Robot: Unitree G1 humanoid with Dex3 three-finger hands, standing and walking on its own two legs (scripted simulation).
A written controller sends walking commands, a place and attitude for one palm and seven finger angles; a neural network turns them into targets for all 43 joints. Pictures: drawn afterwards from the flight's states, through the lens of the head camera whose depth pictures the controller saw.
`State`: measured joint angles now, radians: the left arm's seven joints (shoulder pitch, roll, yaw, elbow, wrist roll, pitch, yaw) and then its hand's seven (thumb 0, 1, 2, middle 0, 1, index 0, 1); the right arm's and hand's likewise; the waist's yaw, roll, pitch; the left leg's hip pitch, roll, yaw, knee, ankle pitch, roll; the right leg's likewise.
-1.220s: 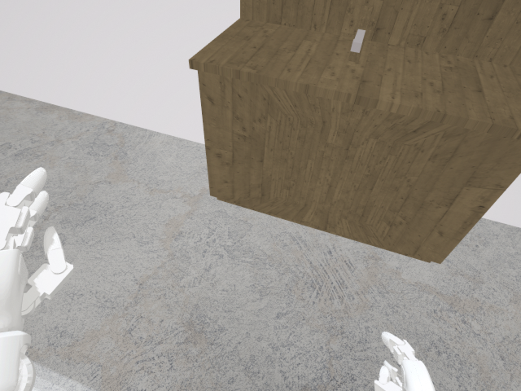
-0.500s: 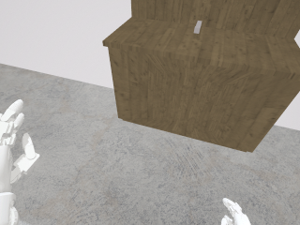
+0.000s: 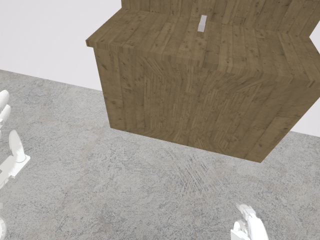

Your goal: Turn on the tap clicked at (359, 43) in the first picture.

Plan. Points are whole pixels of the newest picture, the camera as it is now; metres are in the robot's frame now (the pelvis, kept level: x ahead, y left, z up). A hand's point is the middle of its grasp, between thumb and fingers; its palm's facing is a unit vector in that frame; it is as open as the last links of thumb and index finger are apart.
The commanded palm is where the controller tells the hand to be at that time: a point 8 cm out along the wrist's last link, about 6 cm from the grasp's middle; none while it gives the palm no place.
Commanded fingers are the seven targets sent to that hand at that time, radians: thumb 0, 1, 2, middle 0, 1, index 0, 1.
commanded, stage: walk to a spot facing it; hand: left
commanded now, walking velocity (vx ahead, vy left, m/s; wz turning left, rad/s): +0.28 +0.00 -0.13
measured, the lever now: (201, 27) +0.95 -0.13 +0.12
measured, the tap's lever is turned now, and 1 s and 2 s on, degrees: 0 0 0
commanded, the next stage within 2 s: turn to face it in 0.08 s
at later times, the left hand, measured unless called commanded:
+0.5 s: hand (113, 101) +0.36 +0.14 +0.18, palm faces +0.22 -0.85 -0.48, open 7.4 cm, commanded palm +0.31 +0.20 +0.19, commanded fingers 0.00 0.90 0.90 -0.20 -0.30 -0.20 -0.30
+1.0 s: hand (151, 87) +0.41 +0.06 +0.18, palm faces +0.00 -0.88 -0.47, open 7.4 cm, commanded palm +0.37 +0.13 +0.19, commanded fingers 0.00 0.90 0.90 -0.20 -0.30 -0.20 -0.30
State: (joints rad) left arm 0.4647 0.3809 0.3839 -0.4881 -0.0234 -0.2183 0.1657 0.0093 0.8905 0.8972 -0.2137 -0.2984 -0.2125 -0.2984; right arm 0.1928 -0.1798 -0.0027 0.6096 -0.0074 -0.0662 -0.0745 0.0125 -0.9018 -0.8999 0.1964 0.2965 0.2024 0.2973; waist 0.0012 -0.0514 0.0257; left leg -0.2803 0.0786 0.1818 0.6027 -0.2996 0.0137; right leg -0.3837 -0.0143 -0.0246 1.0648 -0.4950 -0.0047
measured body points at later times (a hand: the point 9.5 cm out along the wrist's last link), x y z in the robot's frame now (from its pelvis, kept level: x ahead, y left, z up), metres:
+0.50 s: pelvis +0.11 -0.06 +0.00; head +0.16 -0.07 +0.45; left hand +0.35 +0.18 +0.20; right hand +0.26 -0.33 -0.09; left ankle +0.15 +0.09 -0.67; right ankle +0.16 -0.13 -0.73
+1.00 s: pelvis +0.11 -0.06 +0.00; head +0.14 -0.08 +0.45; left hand +0.41 +0.10 +0.21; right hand +0.18 -0.30 -0.10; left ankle +0.20 +0.08 -0.73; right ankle +0.08 -0.16 -0.73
